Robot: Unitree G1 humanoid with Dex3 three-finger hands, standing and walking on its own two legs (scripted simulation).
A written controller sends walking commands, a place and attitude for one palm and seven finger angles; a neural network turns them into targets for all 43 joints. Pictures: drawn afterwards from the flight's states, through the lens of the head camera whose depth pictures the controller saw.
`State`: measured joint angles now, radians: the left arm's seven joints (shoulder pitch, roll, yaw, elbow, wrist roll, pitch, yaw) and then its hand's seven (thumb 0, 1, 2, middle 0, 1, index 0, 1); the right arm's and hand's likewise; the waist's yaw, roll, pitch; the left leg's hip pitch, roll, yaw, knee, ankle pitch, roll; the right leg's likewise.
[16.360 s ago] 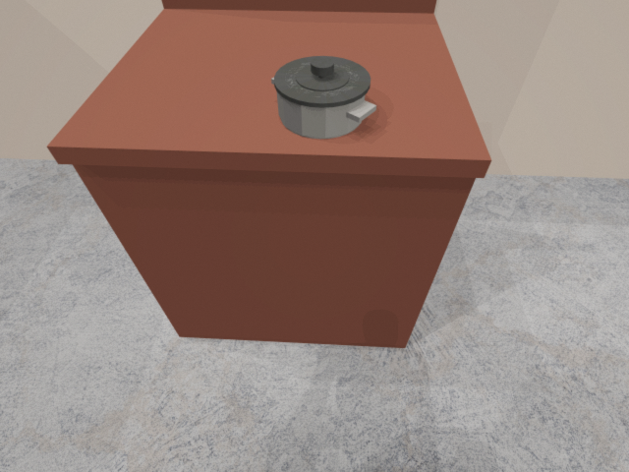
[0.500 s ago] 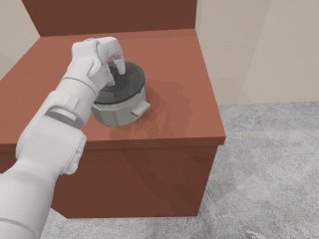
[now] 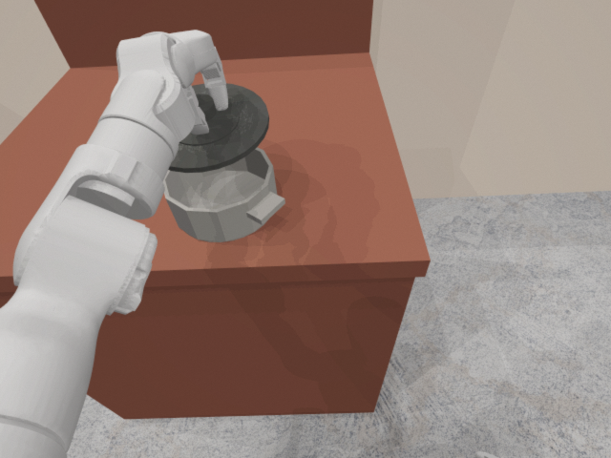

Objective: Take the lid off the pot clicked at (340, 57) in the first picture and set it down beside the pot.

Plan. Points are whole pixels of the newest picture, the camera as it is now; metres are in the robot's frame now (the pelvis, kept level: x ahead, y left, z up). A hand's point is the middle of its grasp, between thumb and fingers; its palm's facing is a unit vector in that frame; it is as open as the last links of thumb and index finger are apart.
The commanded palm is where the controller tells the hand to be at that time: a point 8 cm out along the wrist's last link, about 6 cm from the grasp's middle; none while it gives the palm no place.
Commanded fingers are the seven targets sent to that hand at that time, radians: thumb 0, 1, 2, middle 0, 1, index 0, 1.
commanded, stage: lift the lid straight up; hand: left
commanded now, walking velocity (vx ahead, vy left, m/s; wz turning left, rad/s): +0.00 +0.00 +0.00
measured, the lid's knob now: (199, 108) +0.50 +0.12 +0.23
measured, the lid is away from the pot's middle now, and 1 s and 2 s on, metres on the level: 0.01 0.02 0.12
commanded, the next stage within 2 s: move the lid sideways beside the pot in 1.00 s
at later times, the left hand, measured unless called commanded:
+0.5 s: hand (179, 69) +0.47 +0.12 +0.29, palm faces -0.20 -0.09 -0.98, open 7.1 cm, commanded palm +0.46 +0.12 +0.35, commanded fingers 0.00 0.78 0.77 -0.98 -1.07 -0.92 -1.06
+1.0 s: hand (168, 42) +0.47 +0.13 +0.32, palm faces -0.15 -0.13 -0.98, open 7.1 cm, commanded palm +0.46 +0.13 +0.38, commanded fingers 0.00 0.78 0.77 -0.98 -1.07 -0.92 -1.06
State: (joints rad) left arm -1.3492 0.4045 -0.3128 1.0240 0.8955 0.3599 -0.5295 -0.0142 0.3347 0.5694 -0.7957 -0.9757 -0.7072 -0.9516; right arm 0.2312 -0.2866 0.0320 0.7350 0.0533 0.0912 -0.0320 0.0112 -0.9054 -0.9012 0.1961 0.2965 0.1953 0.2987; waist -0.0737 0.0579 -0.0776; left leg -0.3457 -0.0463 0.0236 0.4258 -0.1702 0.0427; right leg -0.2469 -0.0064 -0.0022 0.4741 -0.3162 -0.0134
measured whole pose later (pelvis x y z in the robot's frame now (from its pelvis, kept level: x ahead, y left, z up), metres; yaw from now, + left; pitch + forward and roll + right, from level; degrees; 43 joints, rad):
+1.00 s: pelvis +0.00 +0.00 +0.00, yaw +0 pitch +6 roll +1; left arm -1.56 0.42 -0.30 1.11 0.94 0.46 -0.55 -0.02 0.33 0.57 -0.80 -0.98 -0.71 -0.95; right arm 0.22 -0.29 0.05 0.75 0.06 0.07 -0.02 0.01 -0.91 -0.90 0.20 0.30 0.20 0.30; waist -0.08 0.06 -0.09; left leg -0.36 -0.05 0.02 0.41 -0.16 0.04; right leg -0.26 -0.01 0.00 0.46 -0.31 -0.01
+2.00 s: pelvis -0.01 +0.01 +0.00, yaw +1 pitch +6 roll +0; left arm -1.46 0.64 -0.26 1.03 0.99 0.33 -0.60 -0.03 0.33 0.57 -0.81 -0.99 -0.71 -0.95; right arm 0.21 -0.29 0.04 0.71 0.08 0.14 -0.03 0.01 -0.91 -0.90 0.20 0.30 0.20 0.30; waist -0.08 0.06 -0.08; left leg -0.39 -0.05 0.01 0.45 -0.17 0.05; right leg -0.28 -0.01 -0.02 0.47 -0.30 0.00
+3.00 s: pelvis +0.00 +0.01 +0.00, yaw +1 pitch +9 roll -1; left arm -1.47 0.86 -0.17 1.10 1.05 0.24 -0.60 -0.04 0.34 0.57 -0.82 -0.99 -0.70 -0.95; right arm 0.25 -0.31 0.04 0.71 0.10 0.17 -0.04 0.01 -0.91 -0.90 0.20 0.30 0.20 0.30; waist -0.09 0.05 -0.07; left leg -0.45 -0.04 0.00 0.47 -0.18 0.05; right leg -0.30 0.00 -0.02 0.44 -0.29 0.00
